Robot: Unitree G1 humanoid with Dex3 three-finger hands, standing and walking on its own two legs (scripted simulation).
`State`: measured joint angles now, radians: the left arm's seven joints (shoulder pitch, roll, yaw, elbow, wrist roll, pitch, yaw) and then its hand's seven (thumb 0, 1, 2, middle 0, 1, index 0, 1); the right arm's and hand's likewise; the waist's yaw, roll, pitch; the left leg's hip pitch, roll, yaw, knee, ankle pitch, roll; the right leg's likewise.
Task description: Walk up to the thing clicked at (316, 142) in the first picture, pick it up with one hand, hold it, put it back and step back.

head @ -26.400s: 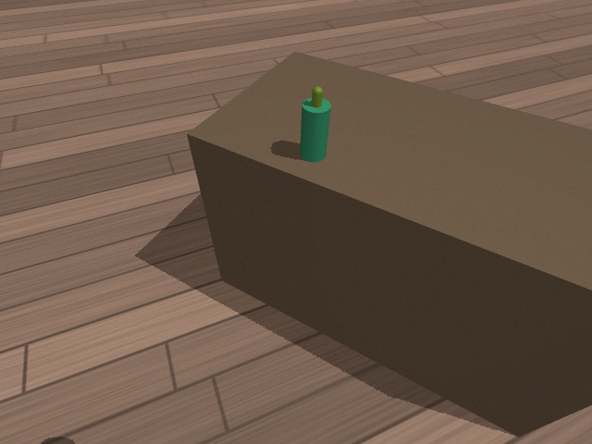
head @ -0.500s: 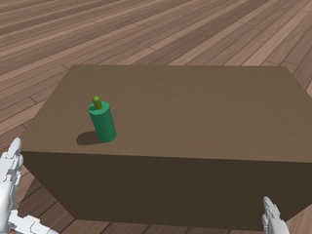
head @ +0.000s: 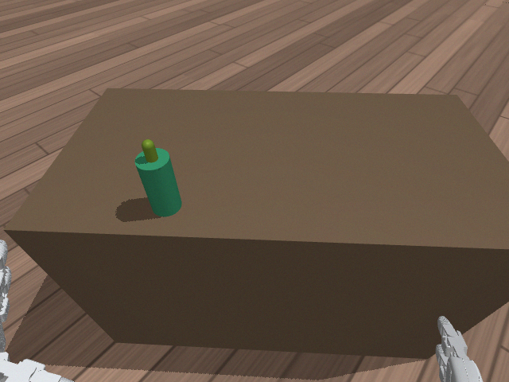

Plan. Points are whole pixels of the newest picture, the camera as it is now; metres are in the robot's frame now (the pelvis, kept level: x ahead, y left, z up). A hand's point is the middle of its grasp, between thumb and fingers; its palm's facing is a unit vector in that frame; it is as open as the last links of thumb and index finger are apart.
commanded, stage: home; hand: left
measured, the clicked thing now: (157, 176) +0.48 +0.21 +0.05
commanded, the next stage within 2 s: none
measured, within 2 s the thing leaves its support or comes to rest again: neither
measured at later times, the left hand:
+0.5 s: hand (144, 355) +0.20 +0.19 -0.07, palm faces +0.08 -0.98 -0.18, open 17.5 cm
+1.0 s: hand (148, 345) +0.21 +0.18 -0.07, palm faces +0.10 -0.97 -0.21, open 17.4 cm
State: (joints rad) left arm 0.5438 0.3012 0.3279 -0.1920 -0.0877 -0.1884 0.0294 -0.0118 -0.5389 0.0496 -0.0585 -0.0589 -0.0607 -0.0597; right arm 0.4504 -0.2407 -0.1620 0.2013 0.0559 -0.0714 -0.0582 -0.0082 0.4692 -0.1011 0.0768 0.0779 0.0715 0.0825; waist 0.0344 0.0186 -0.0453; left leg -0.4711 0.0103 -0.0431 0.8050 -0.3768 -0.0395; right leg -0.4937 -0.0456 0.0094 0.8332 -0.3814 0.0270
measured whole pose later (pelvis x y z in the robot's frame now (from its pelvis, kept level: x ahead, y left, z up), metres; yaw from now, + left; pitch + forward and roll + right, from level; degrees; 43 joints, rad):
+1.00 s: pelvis +0.03 +0.01 -0.02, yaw -1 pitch +9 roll +0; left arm 0.43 0.19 0.01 0.10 -0.04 0.05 0.07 -0.01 -0.52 0.06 -0.05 -0.06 -0.06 -0.06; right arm 0.45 -0.19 -0.01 0.09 0.03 0.07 -0.08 0.02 -0.89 -0.90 0.21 0.30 0.20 0.30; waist 0.00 -0.01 -0.12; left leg -0.62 0.02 -0.04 0.95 -0.49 -0.04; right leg -0.63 -0.03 0.02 0.95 -0.47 0.03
